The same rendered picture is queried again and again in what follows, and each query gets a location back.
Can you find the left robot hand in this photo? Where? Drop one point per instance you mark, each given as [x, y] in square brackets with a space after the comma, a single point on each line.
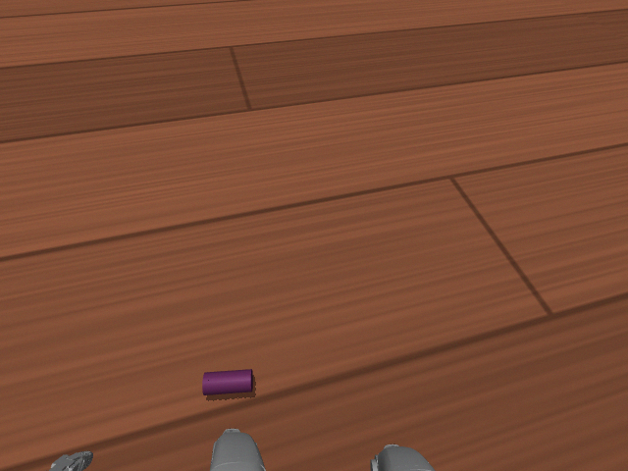
[76, 462]

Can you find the can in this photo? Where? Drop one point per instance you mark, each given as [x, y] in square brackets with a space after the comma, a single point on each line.
[236, 381]

